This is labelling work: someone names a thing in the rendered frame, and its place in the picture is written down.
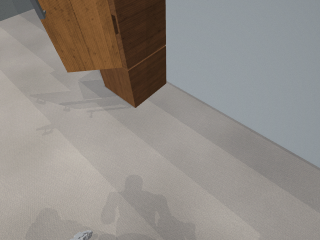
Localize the cupboard door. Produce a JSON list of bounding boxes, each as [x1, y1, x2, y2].
[[38, 0, 123, 73]]

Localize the left robot hand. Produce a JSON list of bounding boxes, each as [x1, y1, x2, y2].
[[70, 230, 93, 240]]

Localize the handle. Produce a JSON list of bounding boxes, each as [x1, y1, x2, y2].
[[30, 0, 46, 20]]

